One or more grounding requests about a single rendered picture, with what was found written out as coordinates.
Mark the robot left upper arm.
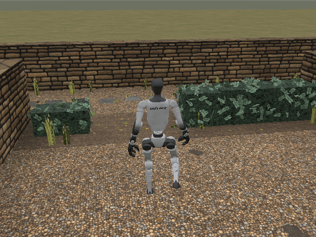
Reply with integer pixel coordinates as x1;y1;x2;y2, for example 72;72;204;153
135;100;148;128

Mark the left robot hand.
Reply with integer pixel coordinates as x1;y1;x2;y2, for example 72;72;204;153
128;144;139;157

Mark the robot left forearm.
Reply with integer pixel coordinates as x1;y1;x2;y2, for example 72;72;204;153
129;121;140;145

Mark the robot right thigh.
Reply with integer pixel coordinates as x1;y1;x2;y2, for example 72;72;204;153
165;136;178;164

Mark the robot right upper arm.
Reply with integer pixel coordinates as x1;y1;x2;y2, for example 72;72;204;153
168;99;183;126

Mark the right robot hand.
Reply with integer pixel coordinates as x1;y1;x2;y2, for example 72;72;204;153
178;135;190;145

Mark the robot right forearm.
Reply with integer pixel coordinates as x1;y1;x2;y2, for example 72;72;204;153
179;119;189;137

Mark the robot thigh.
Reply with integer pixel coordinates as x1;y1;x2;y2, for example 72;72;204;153
142;138;153;170
165;136;178;164

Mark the robot left thigh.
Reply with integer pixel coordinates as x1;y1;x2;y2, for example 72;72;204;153
142;138;153;170

